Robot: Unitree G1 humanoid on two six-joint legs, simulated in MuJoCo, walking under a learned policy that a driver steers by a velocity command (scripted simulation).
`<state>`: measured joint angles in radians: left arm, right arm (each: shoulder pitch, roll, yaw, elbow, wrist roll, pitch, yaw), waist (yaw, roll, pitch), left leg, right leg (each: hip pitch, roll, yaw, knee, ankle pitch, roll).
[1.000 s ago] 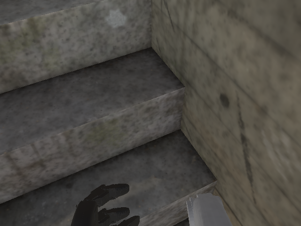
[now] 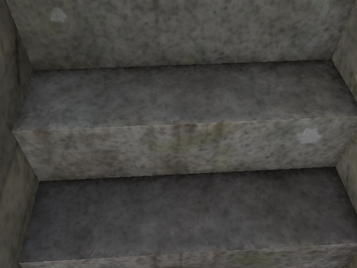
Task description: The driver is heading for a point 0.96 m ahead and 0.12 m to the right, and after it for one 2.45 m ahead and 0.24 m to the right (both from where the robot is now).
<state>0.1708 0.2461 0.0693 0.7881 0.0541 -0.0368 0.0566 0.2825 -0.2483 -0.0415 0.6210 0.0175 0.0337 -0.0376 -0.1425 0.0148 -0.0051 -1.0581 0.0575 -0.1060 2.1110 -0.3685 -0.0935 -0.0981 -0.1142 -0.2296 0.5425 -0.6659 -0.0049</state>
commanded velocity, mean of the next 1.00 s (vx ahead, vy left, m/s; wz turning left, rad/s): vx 0.13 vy -0.07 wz -0.02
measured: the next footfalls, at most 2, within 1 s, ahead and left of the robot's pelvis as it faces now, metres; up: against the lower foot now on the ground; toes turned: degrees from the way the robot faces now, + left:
left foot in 0.10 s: +0.06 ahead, +0.17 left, +0.00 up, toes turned +17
right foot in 0.54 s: +0.18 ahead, -0.07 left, +0.21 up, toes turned +15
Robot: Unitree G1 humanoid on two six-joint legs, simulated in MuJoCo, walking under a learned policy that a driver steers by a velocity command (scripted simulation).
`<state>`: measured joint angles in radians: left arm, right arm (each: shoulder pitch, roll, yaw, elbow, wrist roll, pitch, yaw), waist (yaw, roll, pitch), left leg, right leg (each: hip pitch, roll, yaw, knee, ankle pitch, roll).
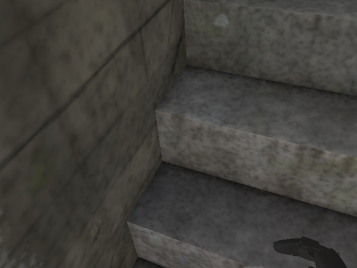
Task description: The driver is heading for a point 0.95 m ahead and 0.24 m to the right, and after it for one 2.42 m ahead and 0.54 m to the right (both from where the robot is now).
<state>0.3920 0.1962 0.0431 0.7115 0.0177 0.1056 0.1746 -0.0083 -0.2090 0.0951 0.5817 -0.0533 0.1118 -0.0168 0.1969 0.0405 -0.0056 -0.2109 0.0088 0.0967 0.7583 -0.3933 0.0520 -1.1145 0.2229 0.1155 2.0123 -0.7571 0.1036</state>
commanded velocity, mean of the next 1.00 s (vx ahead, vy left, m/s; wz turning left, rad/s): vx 0.26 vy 0.03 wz -0.40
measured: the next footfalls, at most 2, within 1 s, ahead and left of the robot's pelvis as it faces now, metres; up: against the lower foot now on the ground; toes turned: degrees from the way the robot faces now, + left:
right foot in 0.22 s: -0.08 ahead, -0.15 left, +0.00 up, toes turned -20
left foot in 0.56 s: -0.24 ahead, +0.16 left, -0.21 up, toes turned -14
